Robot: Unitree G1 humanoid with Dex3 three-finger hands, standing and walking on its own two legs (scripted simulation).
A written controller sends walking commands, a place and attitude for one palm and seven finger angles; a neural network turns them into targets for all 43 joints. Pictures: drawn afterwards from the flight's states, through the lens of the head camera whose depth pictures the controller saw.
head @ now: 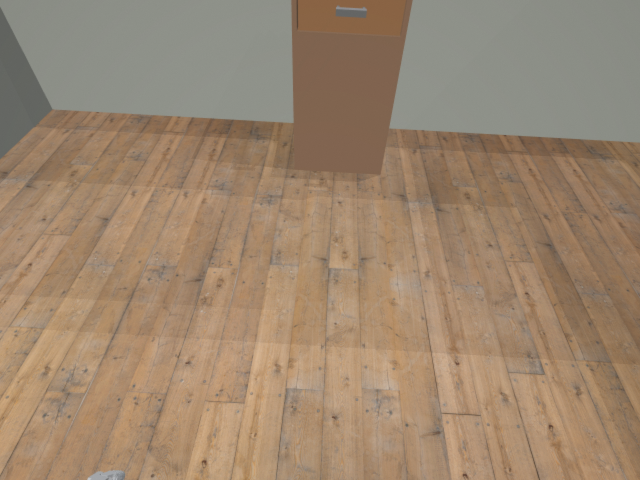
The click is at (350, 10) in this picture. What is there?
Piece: drawer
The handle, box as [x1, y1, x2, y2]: [336, 5, 366, 17]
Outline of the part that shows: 336,7 336,15 365,17 366,9 364,7 345,8 337,5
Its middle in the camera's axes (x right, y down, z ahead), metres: +0.11 -0.86 +1.45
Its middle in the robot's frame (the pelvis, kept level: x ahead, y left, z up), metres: +1.67 -0.03 +0.01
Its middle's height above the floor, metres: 0.78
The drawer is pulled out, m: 0.00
